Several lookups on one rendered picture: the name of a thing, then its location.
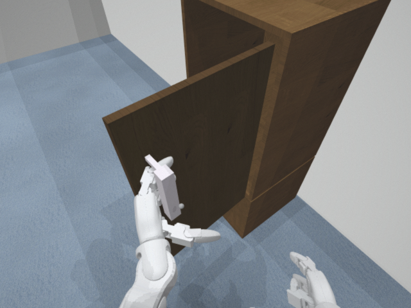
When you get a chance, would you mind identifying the cupboard door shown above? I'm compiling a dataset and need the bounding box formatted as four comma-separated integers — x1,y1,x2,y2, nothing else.
102,41,275,257

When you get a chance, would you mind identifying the handle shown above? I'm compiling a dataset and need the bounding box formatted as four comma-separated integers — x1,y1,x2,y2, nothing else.
145,154,181,221

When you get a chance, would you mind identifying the robot right hand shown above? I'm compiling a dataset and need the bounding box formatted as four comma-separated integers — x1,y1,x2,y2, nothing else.
287,252,337,308

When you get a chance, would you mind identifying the left robot forearm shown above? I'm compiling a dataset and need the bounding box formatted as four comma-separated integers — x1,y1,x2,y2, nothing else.
119,238,178,308

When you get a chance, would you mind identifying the robot left hand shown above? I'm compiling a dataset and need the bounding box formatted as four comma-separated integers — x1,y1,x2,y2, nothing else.
134,157,221,248

